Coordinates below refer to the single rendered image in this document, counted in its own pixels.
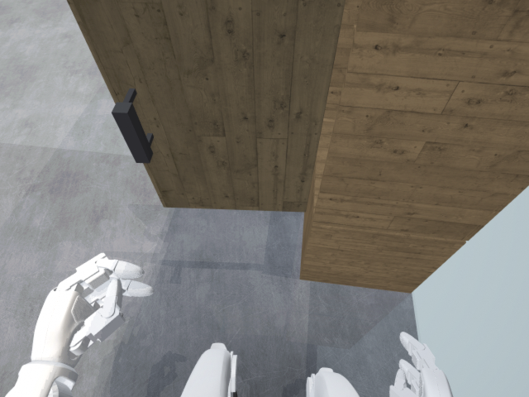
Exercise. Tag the left robot hand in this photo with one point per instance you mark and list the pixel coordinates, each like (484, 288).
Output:
(58, 335)

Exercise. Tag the robot left forearm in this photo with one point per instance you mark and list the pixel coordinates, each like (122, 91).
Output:
(44, 379)

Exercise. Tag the right robot thigh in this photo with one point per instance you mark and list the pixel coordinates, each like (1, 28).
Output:
(329, 384)

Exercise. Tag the robot thigh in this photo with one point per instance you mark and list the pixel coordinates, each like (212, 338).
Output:
(213, 376)
(329, 384)

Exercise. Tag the right robot hand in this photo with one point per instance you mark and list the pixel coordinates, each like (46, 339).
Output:
(429, 382)

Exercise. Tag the left robot thigh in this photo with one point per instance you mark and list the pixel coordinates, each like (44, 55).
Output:
(213, 376)

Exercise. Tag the cupboard door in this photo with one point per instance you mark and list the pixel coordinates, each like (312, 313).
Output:
(234, 92)

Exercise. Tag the handle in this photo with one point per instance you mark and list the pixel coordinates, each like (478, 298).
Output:
(132, 130)

